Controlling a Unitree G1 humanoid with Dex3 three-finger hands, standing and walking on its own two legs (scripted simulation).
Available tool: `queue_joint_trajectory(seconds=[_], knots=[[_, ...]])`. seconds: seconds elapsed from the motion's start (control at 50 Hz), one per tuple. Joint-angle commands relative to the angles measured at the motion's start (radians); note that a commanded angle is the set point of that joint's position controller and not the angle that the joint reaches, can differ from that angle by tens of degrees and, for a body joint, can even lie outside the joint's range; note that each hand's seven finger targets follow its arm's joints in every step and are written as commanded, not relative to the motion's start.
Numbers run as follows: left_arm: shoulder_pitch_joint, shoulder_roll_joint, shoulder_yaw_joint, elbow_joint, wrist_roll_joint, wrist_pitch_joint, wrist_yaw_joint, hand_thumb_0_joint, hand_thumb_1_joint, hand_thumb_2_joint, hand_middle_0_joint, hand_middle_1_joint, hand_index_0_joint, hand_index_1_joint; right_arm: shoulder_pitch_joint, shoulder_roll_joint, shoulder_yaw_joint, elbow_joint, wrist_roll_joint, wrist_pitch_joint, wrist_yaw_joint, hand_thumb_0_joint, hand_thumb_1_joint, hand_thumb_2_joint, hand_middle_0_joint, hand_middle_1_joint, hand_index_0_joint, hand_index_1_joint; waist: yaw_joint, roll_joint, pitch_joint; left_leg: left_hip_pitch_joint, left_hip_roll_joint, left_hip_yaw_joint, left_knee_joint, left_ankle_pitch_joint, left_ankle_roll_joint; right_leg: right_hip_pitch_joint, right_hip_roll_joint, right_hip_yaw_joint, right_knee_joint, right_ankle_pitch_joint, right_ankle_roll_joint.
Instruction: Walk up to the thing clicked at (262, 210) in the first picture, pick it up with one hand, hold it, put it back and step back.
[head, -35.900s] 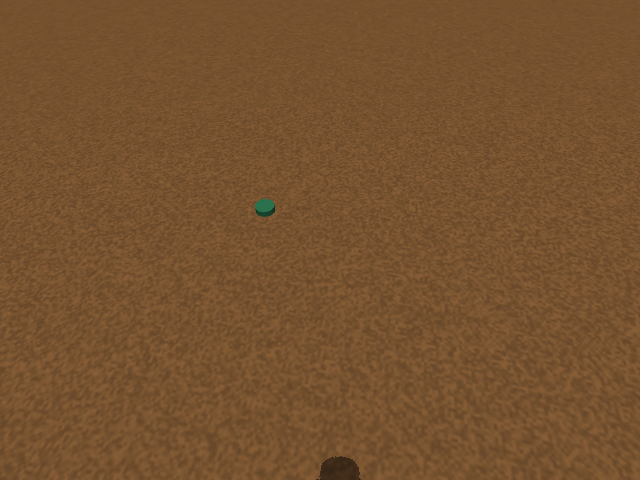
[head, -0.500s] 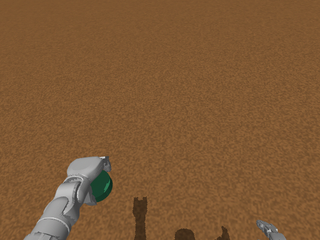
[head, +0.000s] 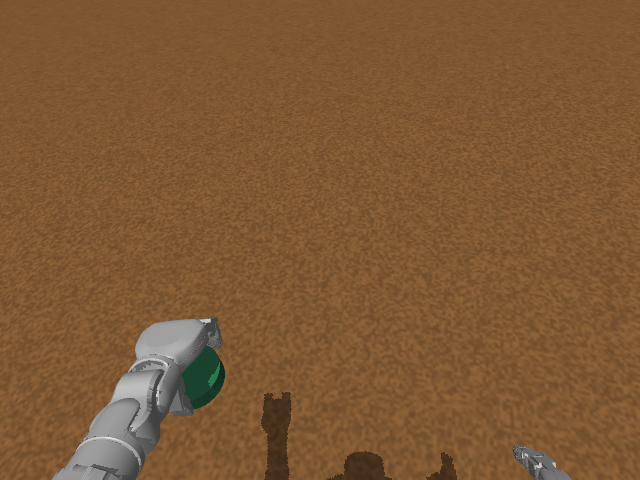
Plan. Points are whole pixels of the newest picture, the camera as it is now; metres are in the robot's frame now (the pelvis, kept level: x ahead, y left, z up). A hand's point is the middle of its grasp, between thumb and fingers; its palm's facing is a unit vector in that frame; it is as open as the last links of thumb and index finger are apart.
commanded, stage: crouch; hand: left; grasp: from above
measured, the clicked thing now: (192, 375) +0.31 +0.22 -0.09
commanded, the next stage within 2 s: lower in 1.86 s
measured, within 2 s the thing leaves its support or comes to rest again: neither
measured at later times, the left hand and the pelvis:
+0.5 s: hand (225, 388) +0.36 +0.23 -0.27, palm faces -0.39 +0.05 -0.92, open 11.1 cm; pelvis -0.06 +0.01 -0.17, yaw +0 degrees
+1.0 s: hand (249, 407) +0.39 +0.23 -0.49, palm faces -0.44 +0.00 -0.90, open 11.0 cm; pelvis -0.08 +0.00 -0.33, yaw -3 degrees
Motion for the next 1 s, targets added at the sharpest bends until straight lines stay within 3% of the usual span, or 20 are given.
queue_joint_trajectory(seconds=[0.0,0.08,0.16,0.2,0.24,0.34,0.48,0.52,0.6,0.62,0.64,0.66,0.74,0.78,0.8,0.84,0.88,0.9,0.92,0.98], knots=[[-0.295,0.163,0.081,-0.050,0.037,-0.025,0.101,0.000,0.328,0.912,-0.695,-0.981,-0.730,-0.947,-0.026,-0.130,-0.047,-0.107,-0.014,-0.036,0.005,0.000,-0.897,-0.901,0.200,0.300,0.200,0.300,-0.021,-0.089,-0.175,0.057,-0.033,-0.005,0.023,0.179,0.015,-0.060,0.036,-0.025,-0.021,0.189,-0.025],[-0.425,0.160,0.077,0.048,0.077,-0.034,0.183,0.000,0.361,0.901,-0.705,-1.011,-0.750,-0.966,0.011,-0.143,-0.059,-0.076,-0.036,-0.037,0.020,0.000,-0.899,-0.900,0.199,0.300,0.200,0.300,-0.056,-0.064,-0.233,-0.056,-0.032,-0.005,0.166,0.137,0.009,-0.204,0.036,-0.024,0.105,0.155,-0.026],[-0.536,0.145,0.075,0.141,0.121,-0.048,0.266,0.000,0.330,0.935,-0.699,-1.022,-0.736,-0.985,0.057,-0.149,-0.075,-0.068,-0.056,-0.050,0.036,0.000,-0.902,-0.901,0.199,0.300,0.199,0.300,-0.082,-0.044,-0.365,-0.234,-0.030,-0.013,0.380,0.104,0.006,-0.401,0.038,-0.022,0.296,0.125,-0.031],[-0.575,0.114,0.061,0.205,0.137,-0.053,0.297,0.000,0.364,0.954,-0.723,-1.039,-0.762,-1.001,0.077,-0.153,-0.079,-0.065,-0.063,-0.058,0.043,0.000,-0.906,-0.902,0.199,0.300,0.199,0.300,-0.101,-0.039,-0.400,-0.327,-0.026,-0.018,0.471,0.068,0.008,-0.514,0.039,-0.030,0.384,0.087,-0.033],[-0.643,0.172,0.089,0.235,0.155,-0.055,0.324,0.000,0.403,0.962,-0.751,-1.054,-0.793,-1.012,0.094,-0.167,-0.083,-0.057,-0.072,-0.065,0.045,0.000,-0.909,-0.903,0.199,0.300,0.199,0.300,-0.100,0.005,-0.477,-0.389,-0.022,-0.027,0.548,0.049,0.009,-0.606,0.042,-0.042,0.465,0.058,-0.037],[-0.727,0.225,0.125,0.344,0.170,-0.030,0.370,0.000,0.461,1.006,-0.802,-1.051,-0.839,-1.014,0.117,-0.172,-0.082,-0.039,-0.089,-0.082,0.038,0.000,-0.906,-0.901,0.199,0.299,0.199,0.299,-0.110,0.035,-0.581,-0.599,-0.019,-0.042,0.709,-0.051,0.016,-0.794,0.046,-0.059,0.640,-0.024,-0.045],[-0.845,0.288,0.166,0.351,0.143,0.003,0.366,0.000,0.503,1.050,-0.857,-1.033,-0.882,-1.010,0.131,-0.175,-0.087,-0.024,-0.108,-0.103,0.028,0.000,-0.907,-0.901,0.199,0.299,0.199,0.299,-0.131,0.072,-0.740,-0.795,-0.012,-0.067,0.862,-0.185,0.016,-0.957,0.047,-0.071,0.824,-0.134,-0.052],[-0.854,0.267,0.160,0.403,0.136,0.007,0.354,0.000,0.510,1.022,-0.859,-1.020,-0.887,-0.994,0.142,-0.173,-0.086,-0.012,-0.112,-0.106,0.027,0.000,-0.903,-0.900,0.199,0.299,0.200,0.299,-0.144,0.061,-0.722,-0.853,-0.008,-0.075,0.900,-0.218,0.017,-1.020,0.050,-0.080,0.866,-0.169,-0.056],[-0.883,0.295,0.180,0.441,0.122,-0.014,0.322,0.000,0.565,0.985,-0.890,-0.993,-0.925,-0.960,0.152,-0.186,-0.081,-0.002,-0.122,-0.116,0.037,0.000,-0.901,-0.899,0.199,0.299,0.200,0.299,-0.168,0.084,-0.717,-0.931,-0.002,-0.120,0.976,-0.281,0.013,-1.179,0.048,-0.101,0.969,-0.234,-0.061],[-0.916,0.321,0.194,0.403,0.126,-0.028,0.320,0.000,0.549,0.982,-0.881,-0.978,-0.913,-0.948,0.154,-0.191,-0.083,0.000,-0.122,-0.116,0.039,0.000,-0.899,-0.898,0.199,0.299,0.200,0.299,-0.161,0.086,-0.764,-0.937,-0.005,-0.119,0.996,-0.289,0.014,-1.178,0.051,-0.103,0.987,-0.241,-0.064],[-0.882,0.309,0.189,0.472,0.136,-0.033,0.316,0.000,0.552,0.978,-0.880,-0.976,-0.913,-0.945,0.159,-0.192,-0.078,0.007,-0.124,-0.117,0.042,0.000,-0.899,-0.898,0.199,0.299,0.200,0.299,-0.175,0.067,-0.740,-0.973,-0.006,-0.125,1.020,-0.301,0.015,-1.217,0.051,-0.107,1.008,-0.252,-0.063],[-0.920,0.302,0.185,0.450,0.134,-0.047,0.316,0.000,0.562,0.951,-0.875,-0.980,-0.916,-0.940,0.161,-0.183,-0.073,0.008,-0.125,-0.120,0.045,0.000,-0.898,-0.898,0.199,0.299,0.200,0.299,-0.187,0.059,-0.736,-1.016,-0.008,-0.116,1.050,-0.315,0.019,-1.231,0.052,-0.107,1.022,-0.259,-0.062],[-0.969,0.371,0.217,0.453,0.157,-0.085,0.336,0.000,0.557,0.944,-0.876,-0.973,-0.918,-0.932,0.178,-0.187,-0.055,0.020,-0.135,-0.132,0.060,0.000,-0.899,-0.898,0.199,0.299,0.200,0.299,-0.195,0.071,-0.766,-1.126,-0.013,-0.095,1.158,-0.317,0.028,-1.291,0.052,-0.103,1.083,-0.258,-0.056],[-1.003,0.374,0.216,0.453,0.170,-0.100,0.350,0.000,0.549,0.973,-0.866,-1.001,-0.909,-0.959,0.182,-0.191,-0.048,0.032,-0.145,-0.141,0.071,0.000,-0.900,-0.898,0.199,0.299,0.200,0.299,-0.209,0.108,-0.789,-1.114,-0.009,-0.100,1.197,-0.299,0.024,-1.339,0.051,-0.111,1.123,-0.246,-0.056],[-1.013,0.372,0.211,0.445,0.181,-0.106,0.357,0.000,0.555,0.968,-0.860,-1.009,-0.907,-0.961,0.182,-0.187,-0.043,0.029,-0.149,-0.144,0.078,0.000,-0.900,-0.898,0.199,0.299,0.200,0.299,-0.205,0.135,-0.816,-1.081,-0.006,-0.109,1.205,-0.270,0.019,-1.355,0.051,-0.118,1.151,-0.226,-0.059],[-1.032,0.432,0.248,0.455,0.211,-0.110,0.379,0.000,0.521,0.947,-0.857,-0.970,-0.898,-0.931,0.192,-0.199,-0.043,0.046,-0.155,-0.140,0.086,0.000,-0.904,-0.901,0.199,0.299,0.200,0.299,-0.190,0.205,-0.853,-1.069,-0.006,-0.100,1.240,-0.219,0.014,-1.388,0.053,-0.122,1.194,-0.194,-0.063],[-1.024,0.433,0.260,0.494,0.221,-0.108,0.395,0.000,0.513,0.938,-0.838,-0.972,-0.882,-0.929,0.194,-0.200,-0.038,0.055,-0.165,-0.143,0.097,0.000,-0.903,-0.900,0.199,0.299,0.200,0.299,-0.201,0.208,-0.843,-1.085,-0.001,-0.108,1.268,-0.207,0.012,-1.419,0.049,-0.131,1.225,-0.184,-0.060],[-1.027,0.403,0.245,0.504,0.219,-0.105,0.400,0.000,0.511,0.949,-0.842,-0.967,-0.883,-0.928,0.192,-0.194,-0.036,0.056,-0.170,-0.144,0.104,0.000,-0.904,-0.900,0.199,0.299,0.200,0.299,-0.206,0.210,-0.836,-1.083,0.000,-0.103,1.290,-0.191,0.016,-1.437,0.053,-0.132,1.236,-0.172,-0.060],[-1.068,0.419,0.251,0.496,0.223,-0.105,0.403,0.000,0.517,0.975,-0.850,-0.989,-0.889,-0.950,0.193,-0.203,-0.037,0.058,-0.174,-0.148,0.109,0.000,-0.906,-0.901,0.199,0.299,0.200,0.299,-0.225,0.227,-0.838,-1.087,0.004,-0.108,1.304,-0.192,0.014,-1.463,0.049,-0.135,1.253,-0.172,-0.059],[-1.099,0.446,0.266,0.495,0.223,-0.098,0.416,0.000,0.491,0.980,-0.847,-0.970,-0.879,-0.938,0.186,-0.195,-0.036,0.057,-0.183,-0.149,0.120,0.000,-0.908,-0.902,0.199,0.299,0.200,0.299,-0.212,0.246,-0.874,-1.117,0.004,-0.088,1.357,-0.186,0.021,-1.452,0.059,-0.135,1.278,-0.152,-0.058]])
